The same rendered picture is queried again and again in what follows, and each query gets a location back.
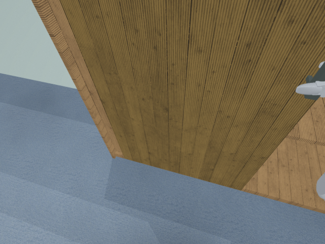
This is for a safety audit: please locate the handle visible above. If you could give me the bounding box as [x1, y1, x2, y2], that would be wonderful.
[304, 62, 325, 100]

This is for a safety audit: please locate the wardrobe door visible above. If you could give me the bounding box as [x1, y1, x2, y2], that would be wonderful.
[47, 0, 122, 152]
[59, 0, 325, 191]

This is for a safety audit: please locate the right robot hand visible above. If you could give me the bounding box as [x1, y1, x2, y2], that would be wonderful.
[296, 61, 325, 98]

